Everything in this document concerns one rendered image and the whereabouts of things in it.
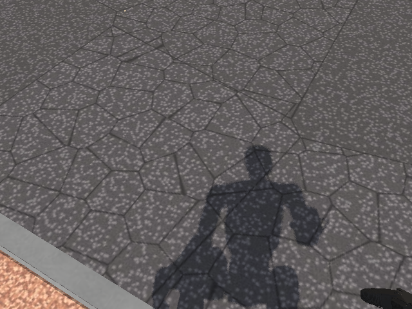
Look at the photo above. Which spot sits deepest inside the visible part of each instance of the right robot hand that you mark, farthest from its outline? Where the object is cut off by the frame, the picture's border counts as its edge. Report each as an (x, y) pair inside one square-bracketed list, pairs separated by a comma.
[(387, 298)]

